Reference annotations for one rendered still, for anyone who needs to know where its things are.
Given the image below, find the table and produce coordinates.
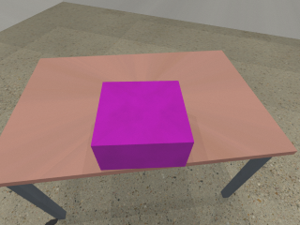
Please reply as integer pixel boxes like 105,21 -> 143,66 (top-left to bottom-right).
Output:
0,50 -> 297,220

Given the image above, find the carton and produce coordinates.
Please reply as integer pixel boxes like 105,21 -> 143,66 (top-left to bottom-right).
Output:
91,81 -> 194,171

